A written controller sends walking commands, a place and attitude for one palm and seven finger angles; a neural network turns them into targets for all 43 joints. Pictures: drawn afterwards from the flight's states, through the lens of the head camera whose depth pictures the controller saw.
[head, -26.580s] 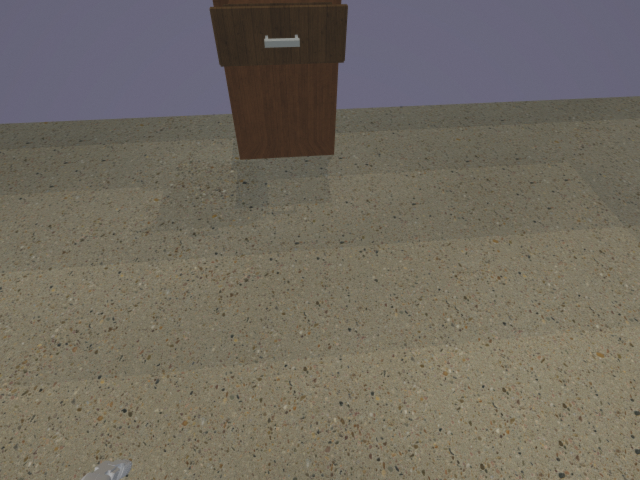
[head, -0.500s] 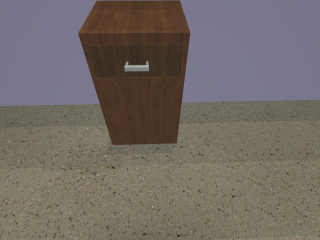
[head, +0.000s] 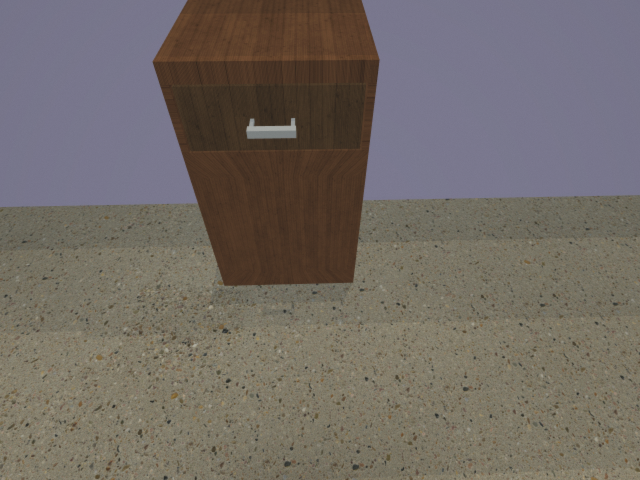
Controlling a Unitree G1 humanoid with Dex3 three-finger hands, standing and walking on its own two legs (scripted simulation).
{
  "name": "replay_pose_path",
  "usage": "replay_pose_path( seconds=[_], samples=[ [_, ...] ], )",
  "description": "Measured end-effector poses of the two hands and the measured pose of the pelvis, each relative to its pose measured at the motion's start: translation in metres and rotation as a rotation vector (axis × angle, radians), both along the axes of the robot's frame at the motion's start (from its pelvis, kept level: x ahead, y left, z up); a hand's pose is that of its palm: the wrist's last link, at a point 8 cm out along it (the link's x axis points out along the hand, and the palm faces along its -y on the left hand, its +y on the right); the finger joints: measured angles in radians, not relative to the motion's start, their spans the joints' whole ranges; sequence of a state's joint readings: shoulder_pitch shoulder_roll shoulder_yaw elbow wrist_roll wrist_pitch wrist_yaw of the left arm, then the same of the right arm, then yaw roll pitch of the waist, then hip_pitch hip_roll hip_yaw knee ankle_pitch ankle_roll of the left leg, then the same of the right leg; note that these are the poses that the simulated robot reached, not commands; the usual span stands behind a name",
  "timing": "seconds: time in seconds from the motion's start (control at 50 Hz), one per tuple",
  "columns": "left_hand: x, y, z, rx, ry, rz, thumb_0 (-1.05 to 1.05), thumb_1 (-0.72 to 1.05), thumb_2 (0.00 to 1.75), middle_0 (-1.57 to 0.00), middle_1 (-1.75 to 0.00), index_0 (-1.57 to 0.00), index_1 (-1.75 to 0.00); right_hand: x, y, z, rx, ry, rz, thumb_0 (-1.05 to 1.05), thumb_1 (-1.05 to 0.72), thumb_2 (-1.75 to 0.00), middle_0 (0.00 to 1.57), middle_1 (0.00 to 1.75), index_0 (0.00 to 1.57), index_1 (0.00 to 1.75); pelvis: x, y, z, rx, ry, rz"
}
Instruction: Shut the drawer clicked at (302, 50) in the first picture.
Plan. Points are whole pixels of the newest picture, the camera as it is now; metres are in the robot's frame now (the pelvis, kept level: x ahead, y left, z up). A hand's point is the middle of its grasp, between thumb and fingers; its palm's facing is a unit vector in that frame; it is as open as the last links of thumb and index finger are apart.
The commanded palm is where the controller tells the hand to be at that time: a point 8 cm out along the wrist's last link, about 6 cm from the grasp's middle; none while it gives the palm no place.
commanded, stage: look to check the result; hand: left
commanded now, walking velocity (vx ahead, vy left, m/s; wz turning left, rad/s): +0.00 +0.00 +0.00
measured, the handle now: (272, 127) +0.88 +0.16 -0.06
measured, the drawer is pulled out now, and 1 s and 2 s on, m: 0.00 0.00 0.00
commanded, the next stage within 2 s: stand and wait in 0.04 s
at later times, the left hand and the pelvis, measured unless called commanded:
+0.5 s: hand out of the picture +0.02 +0.18 -0.17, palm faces +0.01 -0.97 -0.22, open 7.4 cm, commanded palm none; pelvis +0.01 -0.01 +0.00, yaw +0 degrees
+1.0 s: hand out of the picture +0.05 +0.18 -0.17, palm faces +0.01 -0.97 -0.25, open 7.4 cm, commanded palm none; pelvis +0.02 -0.02 +0.00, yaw +0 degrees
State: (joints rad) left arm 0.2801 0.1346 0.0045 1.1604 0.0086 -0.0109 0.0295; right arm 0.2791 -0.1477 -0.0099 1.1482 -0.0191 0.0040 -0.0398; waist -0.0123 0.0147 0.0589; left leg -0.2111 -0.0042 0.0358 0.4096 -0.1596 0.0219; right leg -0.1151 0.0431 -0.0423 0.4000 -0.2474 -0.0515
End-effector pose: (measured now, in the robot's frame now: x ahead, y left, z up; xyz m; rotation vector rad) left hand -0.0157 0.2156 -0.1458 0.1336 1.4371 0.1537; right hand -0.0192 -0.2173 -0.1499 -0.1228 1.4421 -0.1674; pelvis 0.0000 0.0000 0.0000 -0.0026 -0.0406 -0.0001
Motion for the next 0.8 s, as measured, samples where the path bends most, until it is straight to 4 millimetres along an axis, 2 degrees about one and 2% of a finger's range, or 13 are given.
replay_pose_path(
  seconds=[0.26,0.8],
  samples=[
    [0.023,0.007,0.003,0.023,-0.038,-0.02,0.0,0.9,0.9,-0.19,-0.3,-0.2,-0.3,0.019,-0.011,0.002,-0.014,-0.026,0.017,0.0,-0.91,-0.9,0.2,0.3,0.2,0.3,0.004,-0.003,0.001,0.001,0.002,0.0],
    [0.052,0.015,0.011,0.063,-0.074,-0.034,0.0,0.9,0.9,-0.2,-0.3,-0.2,-0.3,0.052,-0.036,0.005,-0.046,-0.065,0.043,0.0,-0.91,-0.9,0.2,0.3,0.2,0.3,0.017,-0.012,0.003,0.007,0.005,0.0]
  ],
)
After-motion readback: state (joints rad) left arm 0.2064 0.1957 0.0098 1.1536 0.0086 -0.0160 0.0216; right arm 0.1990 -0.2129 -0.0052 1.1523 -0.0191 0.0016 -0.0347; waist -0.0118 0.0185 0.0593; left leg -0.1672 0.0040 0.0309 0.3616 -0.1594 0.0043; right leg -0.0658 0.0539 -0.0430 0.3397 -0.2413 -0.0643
